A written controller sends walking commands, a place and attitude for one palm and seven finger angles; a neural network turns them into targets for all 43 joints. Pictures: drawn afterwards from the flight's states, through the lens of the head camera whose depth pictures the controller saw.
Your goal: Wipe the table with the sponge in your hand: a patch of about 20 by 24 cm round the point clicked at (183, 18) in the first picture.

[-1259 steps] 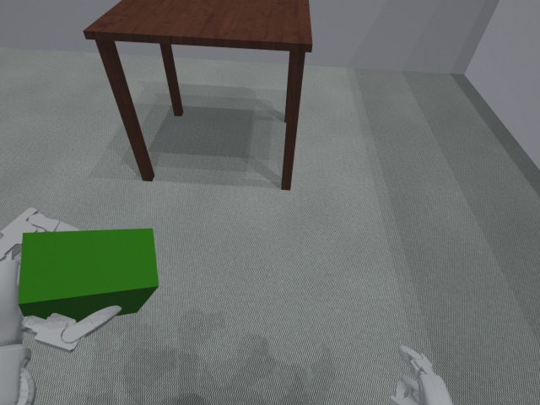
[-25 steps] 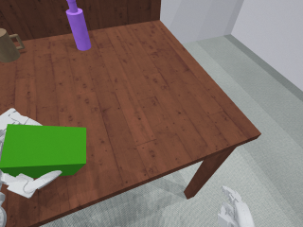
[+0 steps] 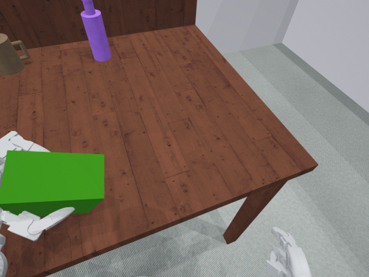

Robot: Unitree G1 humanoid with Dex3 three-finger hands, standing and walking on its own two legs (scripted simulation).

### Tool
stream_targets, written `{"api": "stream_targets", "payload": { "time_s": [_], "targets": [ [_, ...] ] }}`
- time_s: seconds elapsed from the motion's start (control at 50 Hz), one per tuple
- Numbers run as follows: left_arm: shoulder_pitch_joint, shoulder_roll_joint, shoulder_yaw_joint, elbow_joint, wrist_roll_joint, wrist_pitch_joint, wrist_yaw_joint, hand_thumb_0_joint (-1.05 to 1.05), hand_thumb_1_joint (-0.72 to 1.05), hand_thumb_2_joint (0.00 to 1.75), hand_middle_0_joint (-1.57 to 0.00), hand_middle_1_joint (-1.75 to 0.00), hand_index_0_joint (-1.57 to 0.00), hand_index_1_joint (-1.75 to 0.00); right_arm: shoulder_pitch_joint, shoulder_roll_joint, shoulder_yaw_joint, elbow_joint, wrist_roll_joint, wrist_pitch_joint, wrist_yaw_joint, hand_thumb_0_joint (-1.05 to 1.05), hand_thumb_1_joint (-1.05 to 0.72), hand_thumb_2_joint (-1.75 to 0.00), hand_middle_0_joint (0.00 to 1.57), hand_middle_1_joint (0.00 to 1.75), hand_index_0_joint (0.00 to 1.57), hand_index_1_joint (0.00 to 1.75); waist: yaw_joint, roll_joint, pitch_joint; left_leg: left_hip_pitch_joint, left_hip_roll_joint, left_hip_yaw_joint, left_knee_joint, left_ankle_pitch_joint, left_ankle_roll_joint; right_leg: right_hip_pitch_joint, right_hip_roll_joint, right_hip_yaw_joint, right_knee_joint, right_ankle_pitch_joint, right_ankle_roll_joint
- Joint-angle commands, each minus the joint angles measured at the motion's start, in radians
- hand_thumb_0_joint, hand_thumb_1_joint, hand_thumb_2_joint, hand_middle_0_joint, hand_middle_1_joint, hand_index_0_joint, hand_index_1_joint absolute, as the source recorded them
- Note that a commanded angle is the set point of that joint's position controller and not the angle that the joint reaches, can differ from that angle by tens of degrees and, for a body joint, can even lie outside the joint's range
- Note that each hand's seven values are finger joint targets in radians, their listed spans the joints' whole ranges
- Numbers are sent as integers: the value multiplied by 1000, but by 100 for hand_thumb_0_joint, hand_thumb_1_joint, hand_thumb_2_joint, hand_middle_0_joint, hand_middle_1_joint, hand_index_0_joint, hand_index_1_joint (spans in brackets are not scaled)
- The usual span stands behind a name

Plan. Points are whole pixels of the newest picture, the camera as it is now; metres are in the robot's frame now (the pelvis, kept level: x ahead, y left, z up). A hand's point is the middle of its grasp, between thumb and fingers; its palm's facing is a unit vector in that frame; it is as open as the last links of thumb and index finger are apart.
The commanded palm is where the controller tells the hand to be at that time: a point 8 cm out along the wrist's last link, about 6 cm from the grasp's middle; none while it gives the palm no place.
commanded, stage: shuffle to correct the standing spot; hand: left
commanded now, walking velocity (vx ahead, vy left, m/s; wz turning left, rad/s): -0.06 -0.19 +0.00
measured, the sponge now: (69, 187) +0.23 +0.20 +0.14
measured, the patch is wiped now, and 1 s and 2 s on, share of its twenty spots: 0.00 0.00 0.00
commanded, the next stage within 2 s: come to a stop and stand still in 1.62 s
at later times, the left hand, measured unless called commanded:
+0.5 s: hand (32, 187) +0.22 +0.24 +0.16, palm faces +0.31 -0.86 -0.41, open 10.5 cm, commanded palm +0.16 +0.28 +0.18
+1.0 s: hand (36, 191) +0.21 +0.24 +0.16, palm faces +0.32 -0.86 -0.40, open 10.5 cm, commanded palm +0.16 +0.28 +0.18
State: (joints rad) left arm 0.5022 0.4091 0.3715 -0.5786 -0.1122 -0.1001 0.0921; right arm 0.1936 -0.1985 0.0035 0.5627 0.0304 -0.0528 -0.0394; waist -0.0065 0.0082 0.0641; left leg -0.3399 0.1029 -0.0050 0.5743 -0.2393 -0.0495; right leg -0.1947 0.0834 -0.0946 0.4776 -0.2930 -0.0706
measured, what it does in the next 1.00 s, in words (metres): stands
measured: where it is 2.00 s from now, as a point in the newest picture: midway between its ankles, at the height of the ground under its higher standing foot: outside the picture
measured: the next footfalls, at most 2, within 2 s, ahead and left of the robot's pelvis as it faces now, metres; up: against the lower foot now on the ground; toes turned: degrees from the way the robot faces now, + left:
none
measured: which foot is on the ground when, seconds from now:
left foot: down 0.00-1.00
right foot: down 0.00-1.00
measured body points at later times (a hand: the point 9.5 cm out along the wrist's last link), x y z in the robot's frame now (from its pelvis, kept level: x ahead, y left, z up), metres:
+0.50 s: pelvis +0.00 +0.00 +0.00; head +0.03 +0.02 +0.45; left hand +0.19 +0.29 +0.19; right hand +0.17 -0.22 -0.08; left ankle +0.04 +0.15 -0.73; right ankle -0.02 -0.07 -0.73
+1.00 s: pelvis +0.00 +0.00 +0.00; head +0.02 +0.01 +0.45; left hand +0.19 +0.28 +0.18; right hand +0.17 -0.23 -0.08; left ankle +0.04 +0.15 -0.73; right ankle -0.02 -0.07 -0.73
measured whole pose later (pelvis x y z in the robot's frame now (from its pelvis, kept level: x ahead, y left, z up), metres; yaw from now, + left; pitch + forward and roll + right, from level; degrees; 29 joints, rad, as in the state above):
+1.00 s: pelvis +0.00 +0.00 +0.00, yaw +0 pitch +0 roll -2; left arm 0.52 0.40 0.36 -0.57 -0.12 -0.09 0.10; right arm 0.20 -0.21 0.01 0.56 0.03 -0.05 -0.04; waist -0.01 0.02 0.05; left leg -0.35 0.10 -0.01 0.58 -0.24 -0.05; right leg -0.20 0.08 -0.10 0.48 -0.29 -0.07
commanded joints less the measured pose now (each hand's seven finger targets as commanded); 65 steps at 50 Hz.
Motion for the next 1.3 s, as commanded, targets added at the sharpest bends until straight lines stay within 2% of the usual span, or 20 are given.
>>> {"api": "stream_targets", "payload": {
  "time_s": [0.0,0.16,0.2,0.32,0.34,0.4,0.52,0.58,0.72,0.74,0.82,0.88,0.92,1.0,1.02,1.08,1.12,1.14,1.22,1.28],
  "targets": [
    [-24,174,129,-218,-6,-69,20,0,10,130,-120,-160,-120,-160,-85,-117,-50,-165,4,-57,-4,0,-90,-90,20,30,20,30,-5,94,-182,155,71,-78,-70,159,84,-15,-139,118,-96,249,31],
    [-50,157,111,-204,-8,-65,21,0,10,130,-120,-160,-120,-160,-68,-120,-47,-159,-4,-50,-4,0,-90,-90,20,30,20,30,-9,34,-163,126,50,-61,-32,97,77,-43,-159,124,-105,243,15],
    [-39,175,125,-212,-10,-62,26,0,10,130,-120,-160,-120,-160,-81,-116,-48,-161,4,-54,-8,0,-90,-90,20,30,20,30,-12,51,-175,154,46,-60,-33,102,76,-52,-167,144,-99,248,8],
    [-33,151,112,-213,-7,-70,26,0,10,130,-120,-160,-120,-160,-75,-116,-39,-156,-5,-50,-7,0,-90,-90,20,30,20,30,-7,114,-165,124,72,-89,-84,136,88,-19,-129,92,-92,225,33],
    [-47,176,131,-232,-4,-68,25,0,10,130,-120,-160,-120,-160,-79,-124,-53,-167,-3,-54,-7,0,-90,-90,20,30,20,30,-2,121,-171,129,83,-100,-88,158,87,-13,-132,102,-87,237,35],
    [-24,169,123,-228,-6,-65,24,0,10,130,-120,-160,-120,-160,-84,-119,-49,-167,4,-57,-6,0,-90,-90,20,30,20,30,-5,112,-192,160,77,-89,-80,192,83,-2,-133,105,-95,257,32],
    [-22,138,99,-182,-9,-63,23,0,10,130,-120,-160,-120,-160,-68,-118,-41,-158,-1,-51,-5,0,-90,-90,20,30,20,30,-11,58,-164,128,51,-66,-62,52,77,-40,-149,114,-117,210,17],
    [-47,175,126,-211,-6,-61,27,0,10,130,-120,-160,-120,-160,-75,-121,-52,-169,-1,-54,-7,0,-90,-90,20,30,20,30,-6,55,-163,123,56,-76,-50,89,77,-41,-160,128,-107,229,16],
    [-24,148,109,-213,-7,-66,26,0,10,130,-120,-160,-120,-160,-71,-119,-39,-159,-4,-53,-9,0,-90,-90,20,30,20,30,-5,118,-185,141,76,-97,-96,165,87,-11,-123,85,-92,235,36],
    [-34,175,129,-213,-4,-61,26,0,10,130,-120,-160,-120,-160,-77,-126,-50,-169,-3,-56,-9,0,-90,-90,20,30,20,30,-1,110,-171,130,85,-102,-97,173,84,-8,-129,93,-97,234,41],
    [-3,140,104,-174,-9,-58,23,0,10,130,-120,-160,-120,-160,-68,-118,-39,-160,-2,-50,-6,0,-90,-90,20,30,20,30,-6,63,-174,131,60,-69,-61,133,79,-17,-142,100,-117,243,29],
    [-32,171,127,-191,-9,-55,26,0,10,130,-120,-160,-120,-160,-67,-123,-53,-166,2,-50,-7,0,-90,-90,20,30,20,30,-6,27,-173,128,41,-55,-9,113,69,-43,-180,143,-113,272,7],
    [-26,146,102,-199,-13,-61,28,0,10,130,-120,-160,-120,-160,-71,-116,-40,-159,0,-50,-7,0,-90,-90,20,30,20,30,-11,49,-178,143,39,-54,-22,105,75,-59,-171,129,-106,250,5],
    [-41,177,122,-219,-13,-58,33,0,10,130,-120,-160,-120,-160,-89,-119,-47,-163,7,-54,-11,0,-90,-90,20,30,20,30,-11,64,-161,145,44,-70,-34,119,76,-66,-171,142,-100,245,6],
    [-31,153,111,-203,-12,-63,30,0,10,130,-120,-160,-120,-160,-77,-117,-39,-157,-2,-49,-9,0,-90,-90,20,30,20,30,-10,76,-163,136,53,-74,-52,112,84,-62,-153,114,-96,230,18],
    [-42,178,134,-207,-7,-59,29,0,10,130,-120,-160,-120,-160,-77,-123,-51,-167,-1,-50,-8,0,-90,-90,20,30,20,30,-3,75,-156,106,68,-88,-59,110,82,-36,-149,116,-102,217,31],
    [-21,146,109,-199,-10,-64,28,0,10,130,-120,-160,-120,-160,-73,-118,-40,-160,-2,-50,-7,0,-90,-90,20,30,20,30,-8,96,-168,116,62,-84,-77,87,84,-31,-137,99,-101,203,28],
    [-34,172,128,-208,-7,-61,28,0,10,130,-120,-160,-120,-160,-78,-126,-51,-170,-2,-53,-7,0,-90,-90,20,30,20,30,-4,93,-160,109,67,-88,-73,93,82,-32,-142,112,-104,208,31],
    [-13,141,103,-183,-11,-60,25,0,10,130,-120,-160,-120,-160,-70,-119,-41,-160,-3,-52,-6,0,-90,-90,20,30,20,30,-9,65,-166,130,51,-65,-48,73,81,-57,-149,117,-110,217,20],
    [-46,165,118,-200,-8,-55,25,0,10,130,-120,-160,-120,-160,-72,-124,-54,-168,-1,-52,-7,0,-90,-90,20,30,20,30,-7,33,-163,120,45,-62,-18,81,74,-60,-168,144,-108,235,14]
  ]
}}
